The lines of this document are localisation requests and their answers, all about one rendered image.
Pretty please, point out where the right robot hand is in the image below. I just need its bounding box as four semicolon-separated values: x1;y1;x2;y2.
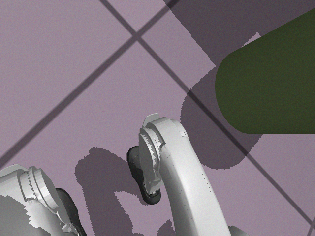
228;226;250;236

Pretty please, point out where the left robot foot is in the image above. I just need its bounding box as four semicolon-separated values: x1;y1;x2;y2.
56;188;87;236

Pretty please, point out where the right robot foot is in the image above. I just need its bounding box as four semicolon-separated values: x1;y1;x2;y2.
127;146;161;205

